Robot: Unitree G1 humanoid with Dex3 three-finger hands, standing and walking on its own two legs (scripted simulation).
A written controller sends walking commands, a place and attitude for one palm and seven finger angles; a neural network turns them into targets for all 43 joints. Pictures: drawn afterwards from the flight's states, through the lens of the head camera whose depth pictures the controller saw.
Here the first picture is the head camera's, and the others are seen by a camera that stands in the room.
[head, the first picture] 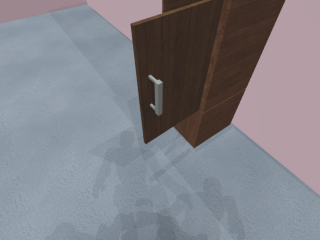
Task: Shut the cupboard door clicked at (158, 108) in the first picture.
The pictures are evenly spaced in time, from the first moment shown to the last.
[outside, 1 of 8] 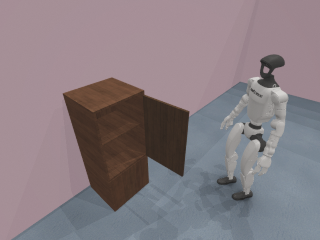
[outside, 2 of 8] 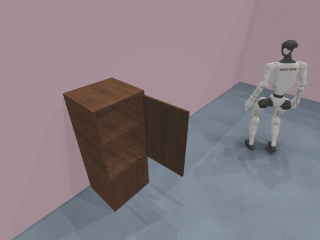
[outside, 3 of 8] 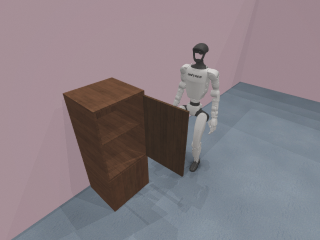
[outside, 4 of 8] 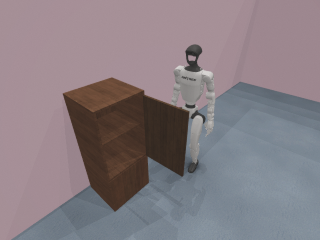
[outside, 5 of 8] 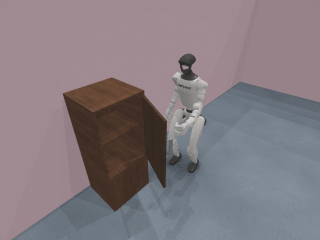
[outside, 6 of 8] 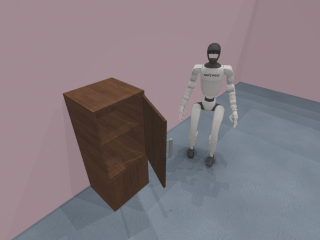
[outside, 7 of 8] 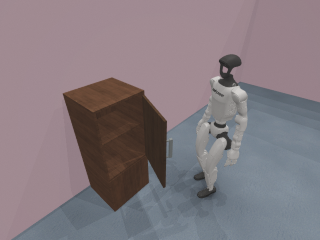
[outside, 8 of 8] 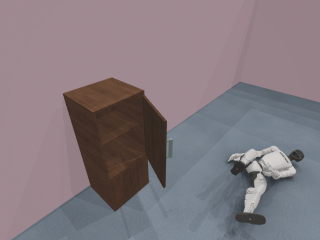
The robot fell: yes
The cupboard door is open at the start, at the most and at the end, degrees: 93 93 66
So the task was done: no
